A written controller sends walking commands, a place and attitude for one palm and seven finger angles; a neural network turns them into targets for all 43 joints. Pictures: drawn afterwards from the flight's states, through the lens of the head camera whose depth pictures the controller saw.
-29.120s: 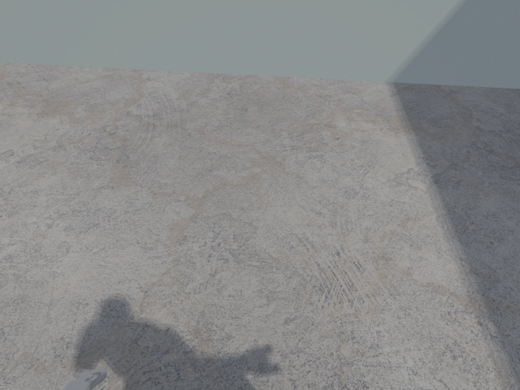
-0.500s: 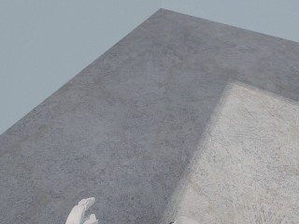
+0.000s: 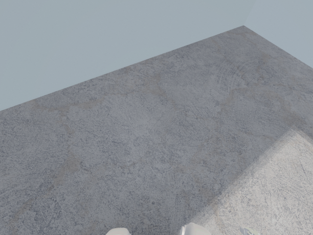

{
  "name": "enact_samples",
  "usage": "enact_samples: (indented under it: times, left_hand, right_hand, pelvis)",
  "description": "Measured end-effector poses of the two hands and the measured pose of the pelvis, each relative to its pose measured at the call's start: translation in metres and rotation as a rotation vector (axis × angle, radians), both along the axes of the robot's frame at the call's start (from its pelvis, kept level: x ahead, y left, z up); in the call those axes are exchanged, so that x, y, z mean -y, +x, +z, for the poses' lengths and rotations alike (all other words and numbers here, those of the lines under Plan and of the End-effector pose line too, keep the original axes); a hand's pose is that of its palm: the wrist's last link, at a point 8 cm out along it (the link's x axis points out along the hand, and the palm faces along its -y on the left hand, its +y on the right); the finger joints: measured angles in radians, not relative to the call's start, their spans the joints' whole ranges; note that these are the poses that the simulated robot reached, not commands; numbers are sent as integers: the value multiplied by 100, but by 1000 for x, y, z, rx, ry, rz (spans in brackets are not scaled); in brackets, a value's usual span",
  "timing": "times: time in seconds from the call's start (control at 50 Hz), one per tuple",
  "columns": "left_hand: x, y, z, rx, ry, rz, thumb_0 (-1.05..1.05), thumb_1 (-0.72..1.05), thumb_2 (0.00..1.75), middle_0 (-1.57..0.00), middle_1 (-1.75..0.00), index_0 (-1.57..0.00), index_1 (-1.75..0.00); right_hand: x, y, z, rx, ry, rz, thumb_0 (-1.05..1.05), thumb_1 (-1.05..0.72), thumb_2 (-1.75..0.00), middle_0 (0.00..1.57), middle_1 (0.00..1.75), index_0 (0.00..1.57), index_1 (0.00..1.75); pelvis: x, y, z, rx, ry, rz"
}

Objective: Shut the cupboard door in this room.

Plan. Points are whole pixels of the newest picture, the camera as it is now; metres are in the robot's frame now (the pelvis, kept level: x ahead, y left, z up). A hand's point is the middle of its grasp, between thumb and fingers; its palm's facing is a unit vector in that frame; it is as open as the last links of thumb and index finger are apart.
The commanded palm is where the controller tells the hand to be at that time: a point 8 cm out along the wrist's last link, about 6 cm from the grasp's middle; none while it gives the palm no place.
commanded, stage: walk to a spot facing it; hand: left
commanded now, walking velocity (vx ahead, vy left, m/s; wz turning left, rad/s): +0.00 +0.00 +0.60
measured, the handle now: out of the picture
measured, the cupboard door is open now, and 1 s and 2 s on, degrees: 81 81 81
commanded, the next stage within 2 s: none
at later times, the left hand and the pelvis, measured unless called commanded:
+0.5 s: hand out of the picture +0.08 +0.22 -0.14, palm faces +0.25 -0.94 -0.25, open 7.4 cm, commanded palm none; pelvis -0.01 -0.01 +0.02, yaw +16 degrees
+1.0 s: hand out of the picture -0.09 +0.14 -0.14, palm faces +0.61 -0.75 -0.26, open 7.4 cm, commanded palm none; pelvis +0.01 -0.04 +0.02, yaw +38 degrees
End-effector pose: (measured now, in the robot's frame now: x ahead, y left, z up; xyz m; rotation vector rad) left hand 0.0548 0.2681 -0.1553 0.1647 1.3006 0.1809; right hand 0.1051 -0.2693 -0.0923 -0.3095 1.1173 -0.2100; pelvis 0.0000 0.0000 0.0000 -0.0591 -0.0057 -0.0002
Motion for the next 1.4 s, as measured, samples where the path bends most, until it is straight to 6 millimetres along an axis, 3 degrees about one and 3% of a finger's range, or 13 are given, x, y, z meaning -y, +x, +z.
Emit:
enact_samples:
  times: [0.14,0.26,0.4,0.56,0.7,0.84,0.92,0.98,1.12,1.16,1.2,1.26,1.4]
  left_hand:
    - [-19,-14,22,17,2,69,0,91,90,-20,-30,-19,-30]
    - [-23,-16,27,40,23,115,0,91,90,-20,-30,-19,-30]
    - [-12,-4,37,112,39,151,0,91,90,-20,-30,-19,-30]
    - [20,2,52,208,69,197,0,91,90,-20,-30,-20,-30]
    - [56,-47,60,170,117,285,0,91,90,-20,-30,-20,-30]
    - [80,-100,60,112,101,422,0,90,90,-20,-30,-20,-30]
    - [91,-135,55,77,75,526,0,90,90,-20,-30,-20,-30]
    - [98,-169,49,19,50,609,0,90,90,-20,-30,-20,-30]
    - [106,-257,26,-179,-33,795,0,90,90,-20,-30,-20,-30]
    - [100,-271,21,-236,-61,820,0,91,90,-20,-30,-20,-30]
    - [86,-270,21,-254,-67,832,0,91,90,-20,-30,-20,-30]
    - [51,-245,25,-187,-45,839,1,91,90,-20,-30,-19,-30]
    - [-38,-142,34,67,35,800,1,91,90,-20,-30,-19,-30]
  right_hand:
    - [-41,-8,-1,-91,53,58,1,-90,-90,20,30,20,30]
    - [-55,-17,-9,-129,88,74,1,-90,-90,21,30,20,30]
    - [-42,-30,-18,-188,95,99,1,-90,-90,21,30,20,30]
    - [-1,-30,-29,-242,90,153,1,-90,-90,21,30,20,30]
    - [31,7,-40,-221,98,239,1,-90,-90,20,30,20,30]
    - [29,47,-34,-226,80,379,1,-91,-90,20,29,20,29]
    - [4,75,-31,-249,64,484,1,-91,-90,20,29,20,29]
    - [-32,104,-29,-232,58,580,1,-91,-90,20,29,19,29]
    - [-167,180,-24,-58,80,823,1,-91,-90,20,29,19,29]
    - [-203,193,-20,19,105,858,1,-91,-90,20,29,20,29]
    - [-226,197,-13,57,125,868,1,-91,-90,20,29,20,29]
    - [-241,194,-8,41,125,867,1,-90,-90,20,30,20,30]
    - [-239,175,-24,-146,94,814,1,-91,-90,21,30,20,30]
  pelvis:
    - [-16,2,17,-24,-6,76]
    - [-17,3,18,-29,12,137]
    - [-5,-3,16,-37,23,223]
    - [29,-10,14,-48,30,324]
    - [61,-11,12,-36,64,407]
    - [68,-5,17,-36,82,525]
    - [60,1,18,-50,80,597]
    - [48,5,17,-60,75,648]
    - [-5,12,1,-68,59,732]
    - [-20,14,-4,-58,64,739]
    - [-34,19,-1,-44,57,747]
    - [-53,31,7,-29,47,777]
    - [-92,70,13,-20,63,829]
